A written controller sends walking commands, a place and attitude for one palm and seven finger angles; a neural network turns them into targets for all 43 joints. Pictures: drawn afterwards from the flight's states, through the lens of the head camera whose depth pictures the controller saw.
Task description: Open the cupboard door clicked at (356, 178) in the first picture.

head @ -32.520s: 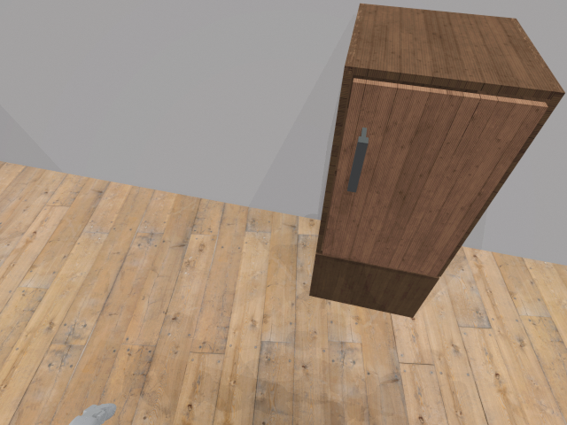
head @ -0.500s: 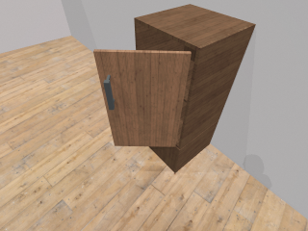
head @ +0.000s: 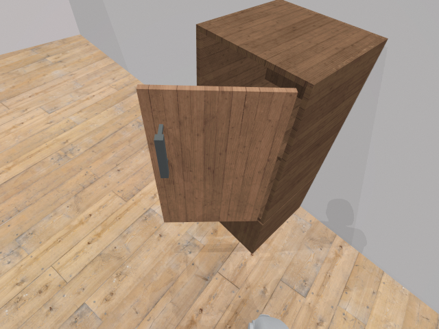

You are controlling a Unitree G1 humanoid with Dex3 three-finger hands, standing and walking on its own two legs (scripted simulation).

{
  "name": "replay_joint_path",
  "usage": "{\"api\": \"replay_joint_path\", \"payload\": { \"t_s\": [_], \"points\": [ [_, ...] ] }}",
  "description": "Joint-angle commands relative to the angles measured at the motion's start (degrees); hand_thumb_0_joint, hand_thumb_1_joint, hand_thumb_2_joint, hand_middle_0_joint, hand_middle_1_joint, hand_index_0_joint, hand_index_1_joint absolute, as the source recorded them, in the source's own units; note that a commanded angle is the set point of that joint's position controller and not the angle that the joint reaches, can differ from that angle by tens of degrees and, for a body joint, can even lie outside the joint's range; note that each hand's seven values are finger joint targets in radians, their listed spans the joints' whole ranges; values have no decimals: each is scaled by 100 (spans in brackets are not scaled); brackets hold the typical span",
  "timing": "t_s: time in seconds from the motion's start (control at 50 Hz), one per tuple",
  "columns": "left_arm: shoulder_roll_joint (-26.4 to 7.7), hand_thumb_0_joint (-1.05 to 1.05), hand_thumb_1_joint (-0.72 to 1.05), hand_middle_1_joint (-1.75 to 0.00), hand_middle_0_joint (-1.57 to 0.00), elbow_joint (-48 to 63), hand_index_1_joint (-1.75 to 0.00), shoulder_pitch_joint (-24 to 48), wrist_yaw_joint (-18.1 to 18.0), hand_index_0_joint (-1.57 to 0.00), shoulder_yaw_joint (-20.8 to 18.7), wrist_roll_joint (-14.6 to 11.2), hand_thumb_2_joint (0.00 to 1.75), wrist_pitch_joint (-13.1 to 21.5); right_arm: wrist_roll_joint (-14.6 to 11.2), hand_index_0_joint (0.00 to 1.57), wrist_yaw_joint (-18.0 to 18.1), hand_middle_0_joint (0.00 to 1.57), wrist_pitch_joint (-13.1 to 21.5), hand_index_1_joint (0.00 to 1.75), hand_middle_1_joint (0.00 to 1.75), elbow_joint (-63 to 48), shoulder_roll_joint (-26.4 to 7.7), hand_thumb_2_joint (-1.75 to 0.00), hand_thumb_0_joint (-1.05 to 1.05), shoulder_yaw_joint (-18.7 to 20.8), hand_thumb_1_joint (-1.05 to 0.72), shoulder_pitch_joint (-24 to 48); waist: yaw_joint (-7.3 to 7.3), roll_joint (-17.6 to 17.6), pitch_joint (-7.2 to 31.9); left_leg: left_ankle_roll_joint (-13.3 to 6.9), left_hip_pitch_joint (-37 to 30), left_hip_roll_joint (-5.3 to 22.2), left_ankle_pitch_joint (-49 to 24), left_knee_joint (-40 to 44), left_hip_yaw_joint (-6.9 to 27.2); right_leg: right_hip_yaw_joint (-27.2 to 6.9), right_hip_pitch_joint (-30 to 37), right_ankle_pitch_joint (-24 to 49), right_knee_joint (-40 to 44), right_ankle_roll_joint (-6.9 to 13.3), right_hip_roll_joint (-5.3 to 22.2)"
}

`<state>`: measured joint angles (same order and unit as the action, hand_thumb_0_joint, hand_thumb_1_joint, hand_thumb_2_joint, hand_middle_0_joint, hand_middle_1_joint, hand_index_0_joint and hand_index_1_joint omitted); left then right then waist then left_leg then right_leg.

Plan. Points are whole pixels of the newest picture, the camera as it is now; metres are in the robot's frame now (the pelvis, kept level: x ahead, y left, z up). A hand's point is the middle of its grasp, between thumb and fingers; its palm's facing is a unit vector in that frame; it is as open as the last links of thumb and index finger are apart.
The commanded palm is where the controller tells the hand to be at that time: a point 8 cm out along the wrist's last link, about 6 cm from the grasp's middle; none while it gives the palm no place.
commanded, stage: shuffle to correct the standing spot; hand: left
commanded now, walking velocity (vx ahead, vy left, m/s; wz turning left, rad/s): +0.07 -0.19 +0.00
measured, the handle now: (162, 151) +0.53 +0.16 -0.03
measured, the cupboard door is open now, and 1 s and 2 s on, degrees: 49 49 49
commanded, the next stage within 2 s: come to a stop and stand still in 0.12 s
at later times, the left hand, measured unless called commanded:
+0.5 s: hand (169, 322) +0.17 +0.10 -0.18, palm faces +0.03 -0.99 -0.16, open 7.2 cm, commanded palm none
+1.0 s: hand out of the picture +0.00 +0.17 -0.18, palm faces +0.02 -0.99 -0.15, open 7.4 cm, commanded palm none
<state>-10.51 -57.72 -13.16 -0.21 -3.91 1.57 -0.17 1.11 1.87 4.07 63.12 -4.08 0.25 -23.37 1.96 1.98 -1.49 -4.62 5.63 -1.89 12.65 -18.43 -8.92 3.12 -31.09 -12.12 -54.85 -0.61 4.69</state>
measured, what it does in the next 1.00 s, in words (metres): steps on the spot: right foot, then left foot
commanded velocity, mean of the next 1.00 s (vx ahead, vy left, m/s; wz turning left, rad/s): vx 0.00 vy -0.04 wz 0.00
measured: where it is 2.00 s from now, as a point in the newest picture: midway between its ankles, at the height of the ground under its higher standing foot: outside the picture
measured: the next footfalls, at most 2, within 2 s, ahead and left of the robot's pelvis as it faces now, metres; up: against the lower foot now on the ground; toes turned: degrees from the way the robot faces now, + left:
right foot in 0.28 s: +0.16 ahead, -0.16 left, +0.00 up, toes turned -6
left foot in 0.66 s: +0.06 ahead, +0.07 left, +0.00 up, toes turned +3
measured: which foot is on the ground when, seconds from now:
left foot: down 0.00-0.28, up 0.30-0.64, down 0.66-1.00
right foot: up 0.00-0.26, down 0.28-0.66, up 0.68-1.00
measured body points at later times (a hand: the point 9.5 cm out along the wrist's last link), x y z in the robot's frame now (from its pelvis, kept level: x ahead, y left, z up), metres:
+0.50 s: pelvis +0.06 -0.05 -0.02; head +0.09 -0.05 +0.43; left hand +0.17 +0.16 -0.16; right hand +0.05 -0.28 -0.18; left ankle +0.03 +0.05 -0.70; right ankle +0.12 -0.15 -0.75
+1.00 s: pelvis +0.02 -0.01 +0.00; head +0.04 +0.02 +0.45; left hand +0.00 +0.22 -0.17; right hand +0.03 -0.23 -0.14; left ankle +0.02 +0.07 -0.75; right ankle -0.03 -0.15 -0.69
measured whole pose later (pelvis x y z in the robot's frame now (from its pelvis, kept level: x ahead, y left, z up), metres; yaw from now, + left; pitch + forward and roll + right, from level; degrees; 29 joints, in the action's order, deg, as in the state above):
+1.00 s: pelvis +0.02 -0.01 +0.00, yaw -1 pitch +0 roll -1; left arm -10.1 -62.2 -18.9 -0.5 -3.0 1.6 -3.7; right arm 1.2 3.1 1.0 60.9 -7.3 0.9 -16.5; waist 0.4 2.6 -2.0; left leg -4.1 9.1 -1.0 11.1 -20.0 -6.0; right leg -0.2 -19.6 -22.0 -51.6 -2.1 1.7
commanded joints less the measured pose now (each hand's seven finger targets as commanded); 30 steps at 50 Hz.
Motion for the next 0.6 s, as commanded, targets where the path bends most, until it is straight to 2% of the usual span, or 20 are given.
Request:
{"api": "replay_joint_path", "payload": {
  "t_s": [0.0, 0.12, 0.16, 0.2, 0.22, 0.24, 0.26, 0.28, 0.3, 0.32, 0.34, 0.36, 0.38, 0.44, 0.5, 0.54, 0.56, 0.58],
  "points": [
    [64, 0, 90, -30, -20, 366, -30, 290, 53, -20, 99, -20, 90, 7, 67, 20, 122, 20, 23, 30, 30, 82, -912, -90, 0, 224, -90, -823, 84, -507, -357, -422, -558, 1923, -3553, 371, 1135, -67, -568, 24, 486, 32, 72],
    [58, 0, 90, -30, -20, 577, -30, 907, 82, -20, 111, -26, 90, -56, 119, 20, 175, 20, -114, 30, 30, 195, -1017, -90, 0, 299, -90, -930, 266, -708, -402, -407, -527, 1979, -3712, 28, 1097, 94, -69, -289, 1344, 119, -55],
    [8, 0, 90, -30, -20, 615, -30, 905, 74, -20, 87, -28, 90, -69, 119, 20, 194, 20, -166, 30, 30, 200, -1063, -90, 0, 339, -90, -825, 234, -845, -427, -340, -335, 1998, -3819, -190, 1085, 162, 355, -415, 1748, 162, -117],
    [-61, 0, 90, -30, -20, 490, -30, 425, 64, -20, 50, -28, 90, -52, 66, 20, 202, 20, -211, 30, 30, 173, -1130, -90, 0, 378, -90, -696, -3, -778, -97, -138, -156, 1807, -3916, -787, 896, 291, 1334, 82, 2472, 189, -295],
    [-155, 0, 90, -30, -20, 336, -30, -105, 44, -20, 15, -24, 90, 2, 16, 20, 184, 20, -218, 30, 30, 145, -1139, -90, 0, 382, -90, -640, -250, -602, 264, 34, 130, 1584, -3550, -1396, 732, 281, 2283, 794, 2958, 226, -302],
    [-472, 0, 90, -30, -20, 186, -30, -573, -44, -20, -50, 2, 90, 72, -54, 20, 149, 20, -233, 30, 30, 118, -932, -90, 0, 355, -90, -737, -383, 79, 740, 298, 1189, 1155, -2146, -2401, 460, -599, 3659, 2671, 2824, 542, 538],
    [-753, 0, 90, -30, -20, 56, -30, -895, -122, -20, -82, -53, 90, 131, -93, 20, 130, 20, -288, 30, 30, 10, -588, -90, 0, 271, -90, -707, -401, 749, 1170, 638, 1943, 435, 1952, -3647, 180, -1606, 4272, 5358, 2738, 1237, 1824],
    [-654, 0, 90, -30, -20, 59, -30, -761, -171, -20, 5, -117, 90, 175, -109, 20, 173, 20, -367, 30, 30, -32, -628, -90, 0, 280, -90, -479, -320, 145, 1030, 610, 1644, 498, 2472, -4070, 755, -1329, 3452, 5732, 2931, 1502, 1933],
    [-558, 0, 90, -30, -20, 142, -30, -324, -219, -20, 50, -89, 90, 168, -110, 20, 144, 20, -411, 30, 30, -33, -424, -90, 0, 289, -90, -339, -156, -163, 431, 596, 1651, 555, 2254, -4115, 819, -993, 2732, 5111, 3096, 1439, 1749],
    [-547, 0, 90, -30, -20, 214, -30, -79, -230, -20, 34, -69, 90, 178, -109, 20, 113, 20, -494, 30, 30, -19, -424, -90, 0, 299, -90, -353, -92, 322, 400, 601, 1499, 633, 2118, -4215, 819, -1070, 2222, 4628, 3190, 1363, 1591],
    [-467, 0, 90, -30, -20, 283, -30, 186, -249, -20, 52, -67, 90, 157, -109, 20, 107, 20, -561, 30, 30, 13, -486, -90, 0, 321, -90, -359, -1, 370, 283, 633, 1424, 647, 1991, -4206, 859, -977, 1888, 4115, 3310, 1351, 1525],
    [-422, 0, 90, -30, -20, 332, -30, 361, -278, -20, 54, -57, 90, 128, -99, 20, 89, 20, -601, 30, 30, 36, -475, -90, 0, 337, -90, -316, 16, 311, 184, 657, 1367, 634, 1834, -4103, 834, -814, 1677, 3698, 3432, 1324, 1440],
    [-424, 0, 90, -30, -20, 376, -30, 376, -285, -20, 33, -47, 90, 107, -90, 20, 63, 20, -630, 30, 30, 5, -463, -90, 0, 325, -90, -283, 10, 323, 159, 675, 1346, 602, 1726, -4013, 798, -811, 1503, 3274, 3513, 1287, 1401],
    [-550, 0, 90, -30, -20, 448, -30, 287, -290, -20, -69, -16, 90, 42, -28, 20, -4, 20, -703, 30, 30, -160, -566, -90, 0, 379, -90, -46, -106, 382, 137, 722, 1458, 503, 1434, -3878, 748, -1007, 1395, 2120, 3729, 1281, 1425],
    [-700, 0, 90, -30, -20, 505, -30, 246, -303, -20, -128, 28, 90, -10, -11, 20, -50, 20, -684, 30, 30, -393, -658, -90, 0, 393, -90, 236, -222, 468, 221, 700, 1436, 471, 1489, -3378, 784, -1266, 1500, 1559, 3744, 1317, 1474],
    [-768, 0, 90, -30, -20, 536, -30, 235, -280, -20, -143, 44, 90, -36, -22, 20, -78, 20, -637, 30, 30, -493, -678, -90, 0, 388, -90, 293, -237, 616, 339, 654, 1260, 395, 1417, -2739, 721, -1316, 1608, 1007, 3721, 1230, 1349],
    [-779, 0, 90, -30, -20, 523, -30, 231, -269, -20, -130, 41, 90, -49, -38, 20, -77, 20, -600, 30, 30, -505, -674, -90, 0, 380, -90, 263, -202, 529, 412, 640, 991, 358, 1218, -2215, 667, -1317, 1561, 812, 3621, 1164, 1259],
    [-773, 0, 90, -30, -20, 542, -30, 292, -260, -20, -125, 22, 90, -65, -50, 20, -79, 20, -562, 30, 30, -472, -653, -90, 0, 363, -90, 86, -80, 616, 462, 599, 588, 309, 854, -1559, 614, -1241, 1396, 458, 3497, 994, 1128]
  ]
}}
